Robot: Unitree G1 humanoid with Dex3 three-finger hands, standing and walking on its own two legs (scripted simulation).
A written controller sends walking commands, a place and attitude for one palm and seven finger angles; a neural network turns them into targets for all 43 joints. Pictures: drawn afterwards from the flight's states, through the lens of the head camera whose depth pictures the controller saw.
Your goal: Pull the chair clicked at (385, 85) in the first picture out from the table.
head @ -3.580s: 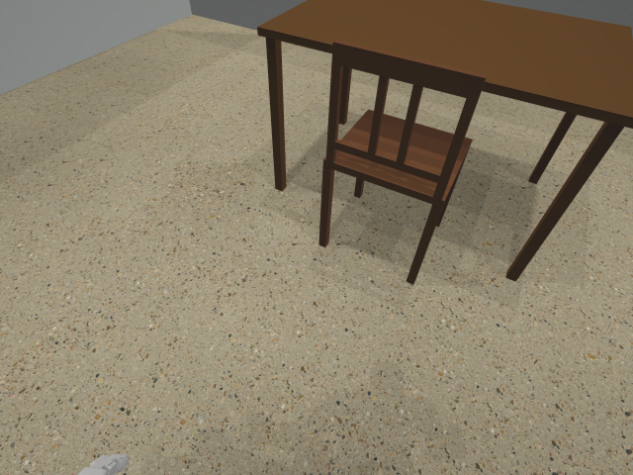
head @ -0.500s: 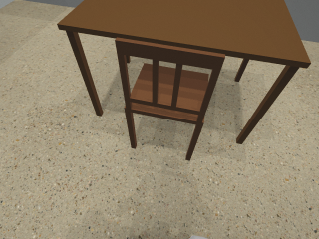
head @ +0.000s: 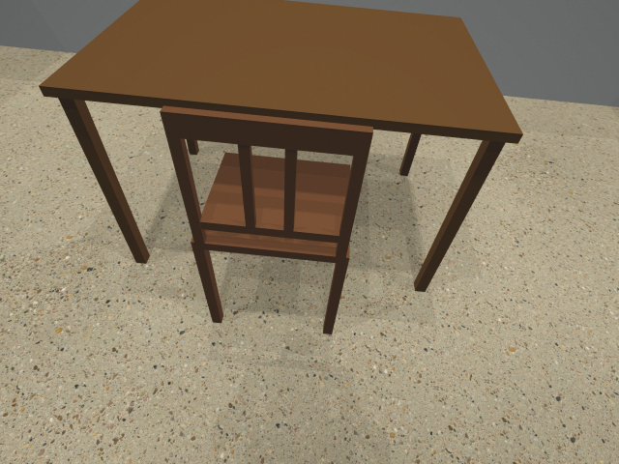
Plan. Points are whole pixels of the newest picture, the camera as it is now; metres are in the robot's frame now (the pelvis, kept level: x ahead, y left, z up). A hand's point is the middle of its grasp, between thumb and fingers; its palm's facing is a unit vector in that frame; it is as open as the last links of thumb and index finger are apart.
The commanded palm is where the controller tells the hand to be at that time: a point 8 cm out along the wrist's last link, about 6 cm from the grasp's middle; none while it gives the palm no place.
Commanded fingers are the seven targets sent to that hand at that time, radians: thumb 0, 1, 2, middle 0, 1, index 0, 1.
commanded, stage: take the last steps up to it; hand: left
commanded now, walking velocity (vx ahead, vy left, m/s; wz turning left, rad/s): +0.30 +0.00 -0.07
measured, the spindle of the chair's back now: (248, 187) +0.69 +0.17 -0.11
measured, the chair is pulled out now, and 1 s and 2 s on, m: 0.00 0.00 0.00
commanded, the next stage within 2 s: come to a stop and stand still in 0.56 s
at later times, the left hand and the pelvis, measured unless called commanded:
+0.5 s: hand (232, 420) +0.22 +0.13 -0.17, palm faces -0.03 -0.98 -0.19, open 7.3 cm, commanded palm none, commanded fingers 0.00 0.90 0.90 -0.20 -0.30 -0.20 -0.30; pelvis +0.14 -0.04 -0.01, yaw -2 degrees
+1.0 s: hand (223, 426) +0.21 +0.14 -0.18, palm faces +0.03 -0.99 -0.14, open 7.3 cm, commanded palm none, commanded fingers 0.00 0.90 0.90 -0.20 -0.30 -0.20 -0.30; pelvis +0.21 -0.02 +0.01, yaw -3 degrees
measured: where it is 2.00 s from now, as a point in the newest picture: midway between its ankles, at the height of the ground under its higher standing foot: outside the picture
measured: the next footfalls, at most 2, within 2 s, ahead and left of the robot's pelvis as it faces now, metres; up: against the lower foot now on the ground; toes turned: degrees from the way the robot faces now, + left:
right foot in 0.42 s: +0.23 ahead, -0.14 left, +0.00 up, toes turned -11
left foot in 0.84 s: +0.31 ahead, +0.07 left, +0.00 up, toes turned +3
